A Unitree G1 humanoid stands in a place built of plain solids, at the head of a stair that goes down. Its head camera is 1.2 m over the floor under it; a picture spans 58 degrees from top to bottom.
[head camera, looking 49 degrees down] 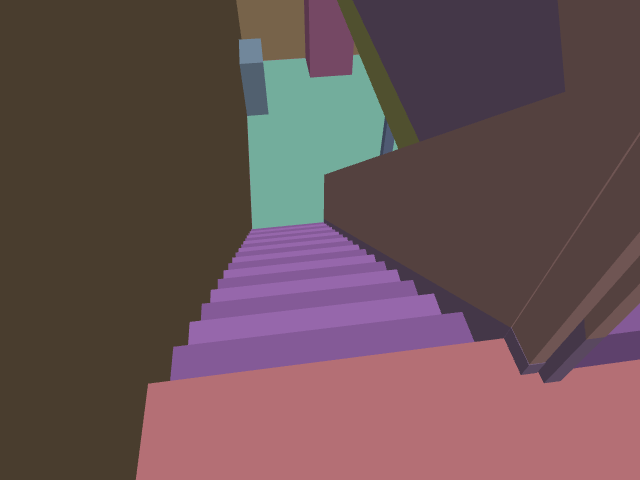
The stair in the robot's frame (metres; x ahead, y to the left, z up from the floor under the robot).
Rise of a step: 0.20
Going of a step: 0.22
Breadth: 1.07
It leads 8 degrees to the left of straight ahead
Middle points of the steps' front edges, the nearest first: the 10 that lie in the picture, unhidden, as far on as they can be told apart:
0.57 -0.04 0.00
0.79 -0.01 -0.20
1.01 0.02 -0.40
1.23 0.05 -0.60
1.45 0.08 -0.80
1.66 0.11 -1.00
1.88 0.14 -1.20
2.10 0.17 -1.40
2.32 0.20 -1.60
2.54 0.23 -1.80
